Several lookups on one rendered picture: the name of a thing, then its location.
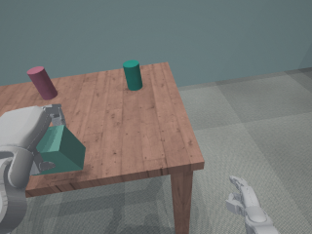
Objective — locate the table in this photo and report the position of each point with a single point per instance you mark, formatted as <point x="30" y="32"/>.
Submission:
<point x="128" y="135"/>

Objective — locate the right robot hand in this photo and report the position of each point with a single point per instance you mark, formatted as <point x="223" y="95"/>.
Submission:
<point x="236" y="202"/>

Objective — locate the right robot forearm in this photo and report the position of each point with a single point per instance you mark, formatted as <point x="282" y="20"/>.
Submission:
<point x="257" y="221"/>

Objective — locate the left robot forearm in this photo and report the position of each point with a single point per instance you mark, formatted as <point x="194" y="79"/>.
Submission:
<point x="15" y="166"/>

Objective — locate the left robot hand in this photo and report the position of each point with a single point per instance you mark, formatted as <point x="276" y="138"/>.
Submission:
<point x="25" y="127"/>

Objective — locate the sponge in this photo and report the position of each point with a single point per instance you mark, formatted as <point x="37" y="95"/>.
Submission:
<point x="61" y="147"/>

